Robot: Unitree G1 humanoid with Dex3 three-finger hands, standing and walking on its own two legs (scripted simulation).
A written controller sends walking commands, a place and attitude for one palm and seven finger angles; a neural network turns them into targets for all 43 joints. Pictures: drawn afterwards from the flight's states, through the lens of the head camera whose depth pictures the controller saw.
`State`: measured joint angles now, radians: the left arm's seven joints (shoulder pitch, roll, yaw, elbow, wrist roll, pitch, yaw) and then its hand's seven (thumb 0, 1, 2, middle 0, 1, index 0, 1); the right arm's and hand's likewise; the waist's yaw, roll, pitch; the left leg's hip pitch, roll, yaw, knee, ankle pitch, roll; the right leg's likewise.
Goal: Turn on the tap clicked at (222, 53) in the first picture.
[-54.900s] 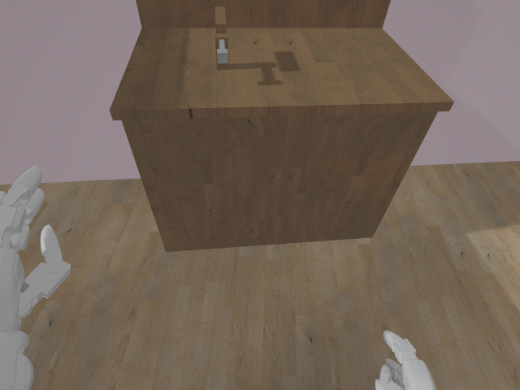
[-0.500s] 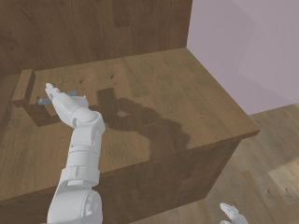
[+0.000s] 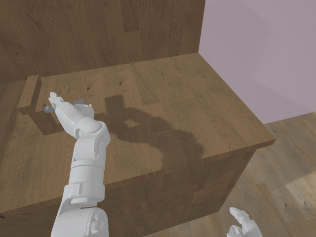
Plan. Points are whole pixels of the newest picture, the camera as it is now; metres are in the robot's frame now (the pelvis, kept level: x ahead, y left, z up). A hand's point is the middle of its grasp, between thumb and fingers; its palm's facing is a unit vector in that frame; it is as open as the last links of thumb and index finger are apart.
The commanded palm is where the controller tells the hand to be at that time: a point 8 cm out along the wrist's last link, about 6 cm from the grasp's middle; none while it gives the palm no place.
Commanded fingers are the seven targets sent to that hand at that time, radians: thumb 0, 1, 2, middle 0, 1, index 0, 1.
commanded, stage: lift the hand up off the lever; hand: left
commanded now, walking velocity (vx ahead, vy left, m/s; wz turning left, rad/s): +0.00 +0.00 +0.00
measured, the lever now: (79, 106) +0.41 +0.27 +0.12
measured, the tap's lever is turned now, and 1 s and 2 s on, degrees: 81 77 29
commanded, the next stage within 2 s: draw the hand back beside the body in 0.76 s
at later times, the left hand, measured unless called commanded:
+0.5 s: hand (89, 109) +0.38 +0.22 +0.14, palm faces +0.83 -0.56 -0.04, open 7.8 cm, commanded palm +0.33 +0.23 +0.19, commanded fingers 0.00 0.90 0.90 -0.15 -0.15 -0.15 -0.15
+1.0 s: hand (89, 114) +0.36 +0.22 +0.14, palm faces +0.70 -0.72 -0.02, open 7.8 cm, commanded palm +0.31 +0.24 +0.19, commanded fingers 0.00 0.90 0.90 -0.16 -0.17 -0.16 -0.17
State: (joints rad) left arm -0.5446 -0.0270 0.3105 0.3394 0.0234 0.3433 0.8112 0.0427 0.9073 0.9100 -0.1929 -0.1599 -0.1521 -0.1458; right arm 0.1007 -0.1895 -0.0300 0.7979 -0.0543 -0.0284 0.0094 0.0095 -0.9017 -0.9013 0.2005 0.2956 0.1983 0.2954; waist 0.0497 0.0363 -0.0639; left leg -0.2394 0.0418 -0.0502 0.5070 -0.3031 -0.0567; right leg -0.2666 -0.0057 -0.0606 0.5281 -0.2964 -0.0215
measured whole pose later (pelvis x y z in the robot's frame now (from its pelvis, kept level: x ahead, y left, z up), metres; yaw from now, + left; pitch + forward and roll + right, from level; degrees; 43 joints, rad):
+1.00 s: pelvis -0.01 -0.01 +0.00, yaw -1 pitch -1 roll +1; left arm -0.41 0.04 0.33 0.17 -0.02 0.40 0.57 0.03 0.91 0.92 -0.09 -0.11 -0.15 -0.15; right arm 0.10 -0.19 -0.01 0.76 -0.02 -0.03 -0.05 0.01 -0.90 -0.90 0.20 0.30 0.20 0.30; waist 0.03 0.03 -0.03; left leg -0.17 0.05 -0.03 0.47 -0.28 -0.06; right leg -0.22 0.00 -0.04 0.52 -0.28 -0.03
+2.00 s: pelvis +0.01 +0.02 +0.01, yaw -1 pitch -5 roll +0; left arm 0.31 0.31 0.26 -0.40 -0.06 -0.06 0.13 0.02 0.89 0.90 -0.21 -0.29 -0.21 -0.29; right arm 0.15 -0.21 0.03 0.65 -0.02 -0.10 -0.03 0.01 -0.90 -0.90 0.20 0.30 0.20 0.30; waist 0.09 0.06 0.04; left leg -0.04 0.03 -0.03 0.39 -0.28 -0.02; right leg -0.06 -0.02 -0.04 0.39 -0.25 0.01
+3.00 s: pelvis -0.07 +0.04 +0.00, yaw -2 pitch +0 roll +0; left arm 0.48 0.35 0.33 -0.52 -0.04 -0.13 0.15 0.01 0.89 0.90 -0.21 -0.30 -0.21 -0.30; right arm 0.15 -0.20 0.01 0.56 0.00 -0.02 -0.08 0.01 -0.90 -0.90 0.20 0.30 0.20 0.30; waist 0.02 0.03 0.06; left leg -0.33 0.02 0.00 0.55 -0.23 0.00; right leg -0.34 -0.03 -0.01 0.51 -0.17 0.03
